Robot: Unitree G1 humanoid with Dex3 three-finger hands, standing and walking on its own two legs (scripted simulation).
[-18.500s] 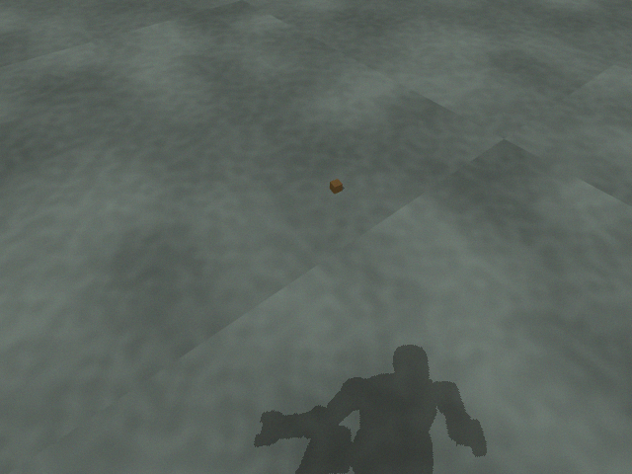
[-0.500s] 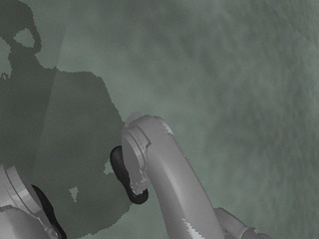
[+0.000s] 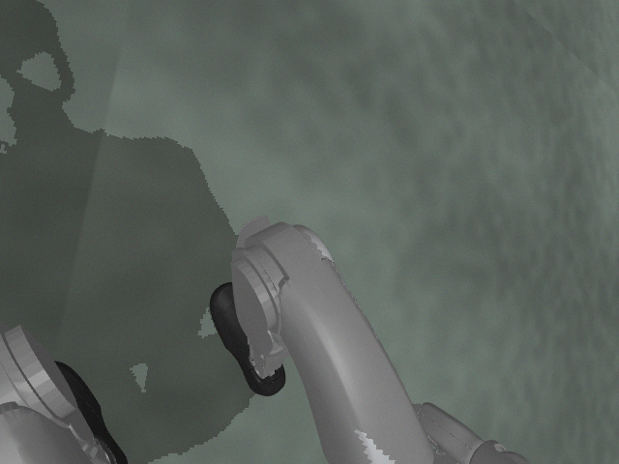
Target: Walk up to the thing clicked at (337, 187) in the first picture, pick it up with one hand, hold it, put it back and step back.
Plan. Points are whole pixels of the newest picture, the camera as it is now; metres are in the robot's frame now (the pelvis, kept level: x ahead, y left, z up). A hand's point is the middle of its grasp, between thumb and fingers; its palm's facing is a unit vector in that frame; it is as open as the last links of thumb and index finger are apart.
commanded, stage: close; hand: left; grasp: from above
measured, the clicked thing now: out of the picture +0.43 +0.38 -0.31
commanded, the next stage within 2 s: settle in 0.68 s
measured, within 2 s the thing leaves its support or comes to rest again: leaves its support in 1.12 s
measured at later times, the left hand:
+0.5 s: hand out of the picture +0.41 +0.38 -0.27, palm faces -0.15 -0.40 -0.91, open 7.1 cm
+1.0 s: hand out of the picture +0.41 +0.37 -0.27, palm faces -0.13 -0.42 -0.90, open 7.0 cm
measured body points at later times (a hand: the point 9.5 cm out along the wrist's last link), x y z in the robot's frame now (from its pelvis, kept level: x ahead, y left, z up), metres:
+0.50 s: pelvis +0.00 +0.00 +0.00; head +0.29 +0.14 +0.31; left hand +0.42 +0.39 -0.22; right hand +0.05 -0.23 -0.04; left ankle +0.07 +0.14 -0.29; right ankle +0.12 -0.11 -0.29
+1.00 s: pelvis +0.00 +0.00 +0.00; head +0.29 +0.14 +0.31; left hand +0.42 +0.39 -0.22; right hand +0.04 -0.23 -0.04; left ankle +0.07 +0.14 -0.29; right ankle +0.12 -0.11 -0.29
